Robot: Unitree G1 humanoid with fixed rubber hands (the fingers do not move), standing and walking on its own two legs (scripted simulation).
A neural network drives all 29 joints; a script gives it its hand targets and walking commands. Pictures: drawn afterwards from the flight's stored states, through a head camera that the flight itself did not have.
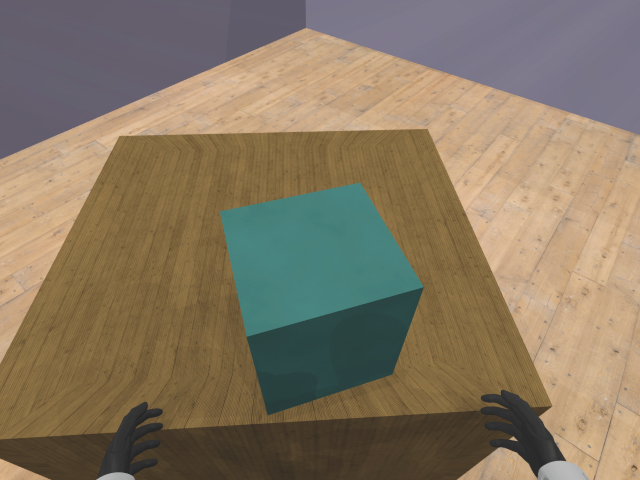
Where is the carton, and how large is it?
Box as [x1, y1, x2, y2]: [220, 183, 423, 414]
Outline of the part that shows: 360,183 220,211 245,331 268,414 391,374 394,368 423,286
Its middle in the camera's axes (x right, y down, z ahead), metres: -0.01 +0.10 +0.59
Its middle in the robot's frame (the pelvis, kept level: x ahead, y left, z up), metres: +0.37 +0.04 -0.02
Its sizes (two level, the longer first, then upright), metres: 0.210 0.200 0.250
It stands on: a pedestal, 0.64 m high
